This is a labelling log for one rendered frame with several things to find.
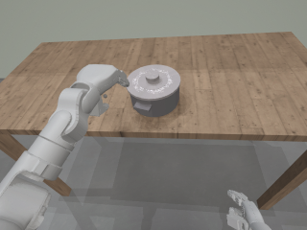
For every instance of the knob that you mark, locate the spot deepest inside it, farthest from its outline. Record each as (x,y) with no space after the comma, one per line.
(152,76)

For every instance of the robot left upper arm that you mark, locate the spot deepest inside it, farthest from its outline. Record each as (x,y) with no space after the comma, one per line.
(23,205)

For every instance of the left robot hand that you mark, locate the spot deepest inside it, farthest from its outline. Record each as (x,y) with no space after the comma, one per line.
(103,77)

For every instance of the left robot forearm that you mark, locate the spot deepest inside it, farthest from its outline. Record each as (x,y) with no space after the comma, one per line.
(67,125)

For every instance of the lid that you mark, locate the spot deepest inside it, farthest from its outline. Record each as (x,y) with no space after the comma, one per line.
(141,89)

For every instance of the pot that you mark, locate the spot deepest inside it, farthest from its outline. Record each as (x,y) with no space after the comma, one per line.
(156,108)

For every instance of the right robot hand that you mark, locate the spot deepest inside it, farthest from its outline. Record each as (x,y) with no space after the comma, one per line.
(240,220)

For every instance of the table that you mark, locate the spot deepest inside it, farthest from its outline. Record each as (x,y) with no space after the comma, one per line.
(249,87)

